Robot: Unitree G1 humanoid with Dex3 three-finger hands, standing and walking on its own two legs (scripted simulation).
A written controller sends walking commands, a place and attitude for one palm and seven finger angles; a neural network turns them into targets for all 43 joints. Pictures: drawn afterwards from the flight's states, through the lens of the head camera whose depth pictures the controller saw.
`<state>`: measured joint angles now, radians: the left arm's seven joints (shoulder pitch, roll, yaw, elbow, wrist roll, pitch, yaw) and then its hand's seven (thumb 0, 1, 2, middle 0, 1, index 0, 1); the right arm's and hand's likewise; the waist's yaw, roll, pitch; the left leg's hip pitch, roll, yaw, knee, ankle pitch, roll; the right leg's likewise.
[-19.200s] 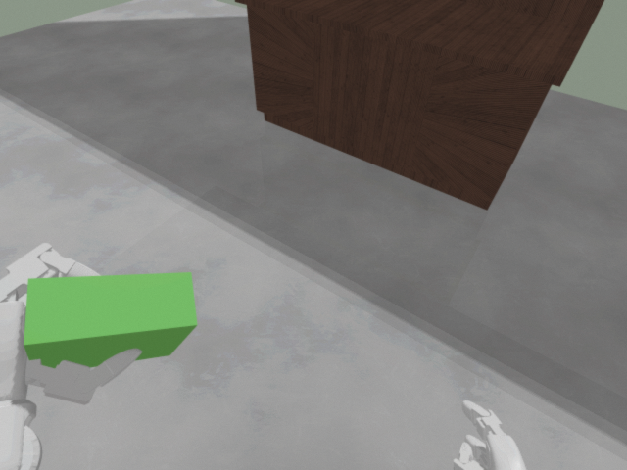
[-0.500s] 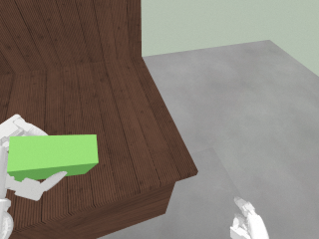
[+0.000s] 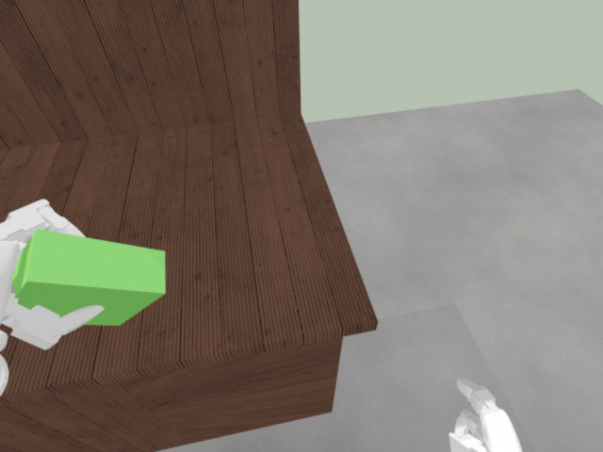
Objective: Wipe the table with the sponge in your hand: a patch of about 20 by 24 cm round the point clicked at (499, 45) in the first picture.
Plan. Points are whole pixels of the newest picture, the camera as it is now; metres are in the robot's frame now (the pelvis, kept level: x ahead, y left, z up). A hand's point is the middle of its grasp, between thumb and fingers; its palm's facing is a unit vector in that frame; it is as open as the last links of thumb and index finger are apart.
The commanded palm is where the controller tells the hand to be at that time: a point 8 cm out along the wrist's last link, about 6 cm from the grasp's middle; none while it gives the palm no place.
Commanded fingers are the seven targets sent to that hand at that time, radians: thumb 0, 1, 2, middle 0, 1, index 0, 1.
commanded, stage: turn the palm down, sponge in hand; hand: left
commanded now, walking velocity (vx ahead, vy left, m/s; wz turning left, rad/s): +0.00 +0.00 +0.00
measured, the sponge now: (105, 287) +0.25 +0.27 +0.12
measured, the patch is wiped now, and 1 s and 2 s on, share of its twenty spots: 0.00 0.00 0.00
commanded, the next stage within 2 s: move the sponge above the wiping area in 1.70 s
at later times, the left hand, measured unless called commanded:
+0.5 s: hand (88, 278) +0.25 +0.28 +0.14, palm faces +0.17 -0.42 -0.89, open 9.6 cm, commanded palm +0.22 +0.30 +0.19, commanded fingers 0.00 0.10 1.30 -1.20 -1.60 -1.20 -1.60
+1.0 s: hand (75, 278) +0.24 +0.29 +0.14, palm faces +0.10 -0.18 -0.98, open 9.6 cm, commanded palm +0.22 +0.30 +0.19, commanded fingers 0.00 0.10 1.30 -1.20 -1.60 -1.20 -1.60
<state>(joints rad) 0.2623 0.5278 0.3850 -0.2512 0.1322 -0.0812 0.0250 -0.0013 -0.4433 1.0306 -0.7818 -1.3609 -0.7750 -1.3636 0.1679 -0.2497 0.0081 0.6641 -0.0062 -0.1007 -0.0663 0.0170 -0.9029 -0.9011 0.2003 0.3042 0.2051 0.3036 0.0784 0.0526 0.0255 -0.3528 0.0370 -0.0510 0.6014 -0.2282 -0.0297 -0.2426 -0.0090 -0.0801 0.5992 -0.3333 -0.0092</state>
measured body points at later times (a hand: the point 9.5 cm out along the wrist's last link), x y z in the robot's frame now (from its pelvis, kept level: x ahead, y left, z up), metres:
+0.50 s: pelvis +0.03 +0.01 +0.00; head +0.04 -0.02 +0.45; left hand +0.23 +0.30 +0.19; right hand +0.21 -0.24 -0.10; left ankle +0.06 +0.14 -0.73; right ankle -0.01 -0.11 -0.73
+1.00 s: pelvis +0.02 +0.03 +0.01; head +0.02 -0.01 +0.46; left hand +0.23 +0.30 +0.19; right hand +0.24 -0.18 -0.08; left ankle +0.06 +0.14 -0.73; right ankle -0.01 -0.11 -0.73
